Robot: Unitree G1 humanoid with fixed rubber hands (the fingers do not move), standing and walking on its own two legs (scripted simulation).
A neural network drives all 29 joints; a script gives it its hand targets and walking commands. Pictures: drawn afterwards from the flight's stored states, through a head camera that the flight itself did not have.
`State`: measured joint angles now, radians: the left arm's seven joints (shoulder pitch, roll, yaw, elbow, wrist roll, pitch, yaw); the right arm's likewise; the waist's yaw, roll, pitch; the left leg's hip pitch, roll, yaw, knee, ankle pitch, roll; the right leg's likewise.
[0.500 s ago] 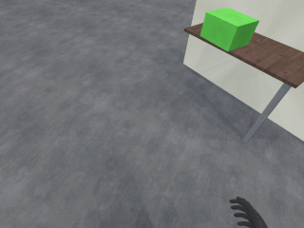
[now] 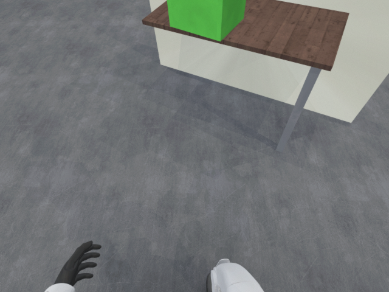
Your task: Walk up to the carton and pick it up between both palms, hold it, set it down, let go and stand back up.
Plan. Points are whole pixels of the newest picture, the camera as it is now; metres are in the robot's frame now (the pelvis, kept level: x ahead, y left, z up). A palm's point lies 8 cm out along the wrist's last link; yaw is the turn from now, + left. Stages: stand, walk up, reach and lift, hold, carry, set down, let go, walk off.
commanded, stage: walk up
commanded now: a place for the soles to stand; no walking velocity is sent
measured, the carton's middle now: (207, 3) +1.22 -0.13 -0.01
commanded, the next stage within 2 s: none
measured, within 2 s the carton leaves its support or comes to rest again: neither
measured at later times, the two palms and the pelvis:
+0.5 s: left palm (49, 183) +0.41 +0.36 -0.07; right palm (268, 210) +0.28 -0.17 -0.05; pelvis +0.26 +0.12 +0.03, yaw -16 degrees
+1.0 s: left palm (92, 92) +0.70 +0.29 -0.03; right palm (242, 185) +0.37 -0.14 -0.10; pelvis +0.46 +0.11 +0.02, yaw -28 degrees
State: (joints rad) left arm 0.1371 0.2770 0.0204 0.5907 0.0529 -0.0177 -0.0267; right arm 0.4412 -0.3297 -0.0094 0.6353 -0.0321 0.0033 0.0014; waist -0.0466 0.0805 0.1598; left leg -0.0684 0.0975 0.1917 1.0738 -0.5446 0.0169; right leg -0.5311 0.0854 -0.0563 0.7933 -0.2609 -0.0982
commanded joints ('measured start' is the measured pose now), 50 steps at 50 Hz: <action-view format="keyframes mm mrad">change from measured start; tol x32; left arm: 1 247 175 71 -19 -11 -7 79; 20 473 -5 14 -41 3 -41 28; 36 5 12 25 -126 -9 -11 12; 43 457 226 105 -62 21 -10 85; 50 117 118 72 -62 -25 -41 84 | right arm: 1 -110 -150 -52 -173 -1 -38 40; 50 37 -80 -57 -99 -12 31 48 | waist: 1 147 -58 -123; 15 70 -225 -82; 20 12 325 -240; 50 21 -140 34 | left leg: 1 -690 2 -235 328 136 11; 18 -9 10 -229 -569 248 28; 22 67 406 -939 -876 -89 227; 29 -23 164 -223 -720 776 114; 38 -41 200 -100 -671 597 101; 41 -246 132 12 -196 631 11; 43 -658 -75 -79 270 -93 -59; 50 -461 28 -226 147 220 -35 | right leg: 1 579 -360 785 -475 -34 -182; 8 -6 -106 313 -522 -16 -87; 15 129 -199 460 -453 -253 -76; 23 -273 -73 171 590 -227 122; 40 409 -35 -4 -205 101 29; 43 868 -524 912 -319 -64 -274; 50 127 -267 376 -514 -9 -104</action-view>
